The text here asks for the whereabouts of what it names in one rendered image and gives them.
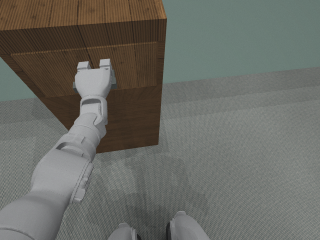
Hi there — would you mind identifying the handle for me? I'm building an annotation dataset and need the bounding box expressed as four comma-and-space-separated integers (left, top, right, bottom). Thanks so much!
73, 69, 117, 93

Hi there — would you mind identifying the robot left forearm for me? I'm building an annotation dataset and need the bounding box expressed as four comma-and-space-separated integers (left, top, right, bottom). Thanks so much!
30, 95, 108, 189

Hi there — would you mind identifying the left robot thigh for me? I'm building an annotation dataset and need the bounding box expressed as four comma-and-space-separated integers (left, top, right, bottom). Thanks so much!
108, 227, 137, 240

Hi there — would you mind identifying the left robot upper arm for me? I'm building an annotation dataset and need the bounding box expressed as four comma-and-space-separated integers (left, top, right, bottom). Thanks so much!
0, 149, 94, 240

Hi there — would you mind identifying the cabinet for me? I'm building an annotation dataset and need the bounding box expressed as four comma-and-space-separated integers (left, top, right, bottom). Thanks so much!
0, 0, 167, 154

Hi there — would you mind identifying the robot left shin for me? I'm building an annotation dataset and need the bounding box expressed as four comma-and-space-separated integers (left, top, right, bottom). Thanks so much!
118, 223, 131, 229

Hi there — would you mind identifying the robot left hand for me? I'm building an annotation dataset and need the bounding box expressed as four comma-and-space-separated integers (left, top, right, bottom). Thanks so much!
75, 58, 113, 125

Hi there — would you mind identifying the drawer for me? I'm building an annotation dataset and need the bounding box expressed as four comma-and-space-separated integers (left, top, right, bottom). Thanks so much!
11, 41, 157, 97

